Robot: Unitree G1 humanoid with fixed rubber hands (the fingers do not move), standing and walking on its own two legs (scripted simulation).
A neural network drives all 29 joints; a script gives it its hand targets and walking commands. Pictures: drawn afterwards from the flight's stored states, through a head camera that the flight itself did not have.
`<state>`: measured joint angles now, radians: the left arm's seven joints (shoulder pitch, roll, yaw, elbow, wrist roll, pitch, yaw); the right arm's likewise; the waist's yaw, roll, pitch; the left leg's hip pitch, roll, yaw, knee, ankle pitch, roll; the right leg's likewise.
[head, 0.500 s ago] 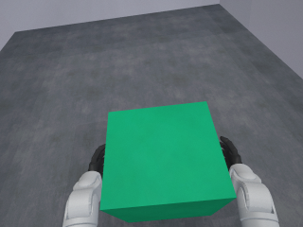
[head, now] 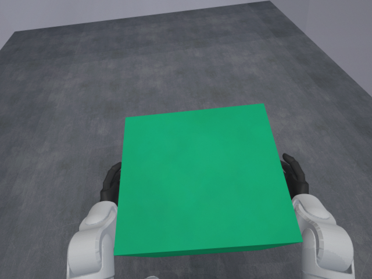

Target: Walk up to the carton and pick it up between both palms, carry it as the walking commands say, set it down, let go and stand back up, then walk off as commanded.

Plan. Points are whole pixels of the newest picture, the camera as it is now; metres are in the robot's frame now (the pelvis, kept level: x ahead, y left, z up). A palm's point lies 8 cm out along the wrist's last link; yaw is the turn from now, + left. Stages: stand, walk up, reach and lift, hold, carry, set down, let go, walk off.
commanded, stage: carry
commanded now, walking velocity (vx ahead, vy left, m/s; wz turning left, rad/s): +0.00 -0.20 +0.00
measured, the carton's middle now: (201, 192) +0.29 +0.00 +0.03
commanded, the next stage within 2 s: none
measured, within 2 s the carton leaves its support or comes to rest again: neither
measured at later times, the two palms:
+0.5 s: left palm (119, 228) +0.21 +0.17 +0.03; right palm (301, 215) +0.23 -0.19 +0.04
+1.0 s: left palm (115, 211) +0.25 +0.18 +0.03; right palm (286, 199) +0.27 -0.17 +0.03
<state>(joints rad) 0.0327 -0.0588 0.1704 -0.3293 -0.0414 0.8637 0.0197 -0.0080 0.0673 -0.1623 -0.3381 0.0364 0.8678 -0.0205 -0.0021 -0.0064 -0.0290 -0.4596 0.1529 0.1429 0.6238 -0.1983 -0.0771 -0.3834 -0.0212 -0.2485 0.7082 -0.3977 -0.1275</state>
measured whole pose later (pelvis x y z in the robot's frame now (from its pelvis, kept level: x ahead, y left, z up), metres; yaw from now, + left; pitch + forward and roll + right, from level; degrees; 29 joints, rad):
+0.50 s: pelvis -0.03 -0.02 +0.00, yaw +1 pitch +0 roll +2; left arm -0.04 -0.05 0.18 -0.02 0.05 0.84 0.01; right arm -0.08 0.06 -0.20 0.00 -0.03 0.81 0.01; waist 0.01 -0.04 -0.08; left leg -0.42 0.13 0.13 0.64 -0.22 -0.04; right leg -0.36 0.00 -0.29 0.67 -0.34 -0.16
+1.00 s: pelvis -0.01 +0.00 +0.01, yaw +1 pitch +2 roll +2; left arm -0.02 -0.03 0.15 0.05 0.08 0.67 -0.02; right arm -0.09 0.01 -0.13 0.07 -0.05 0.67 0.04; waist -0.01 0.00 -0.05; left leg -0.37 0.09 0.15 0.56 -0.21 -0.04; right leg -0.32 -0.02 -0.29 0.60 -0.34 -0.13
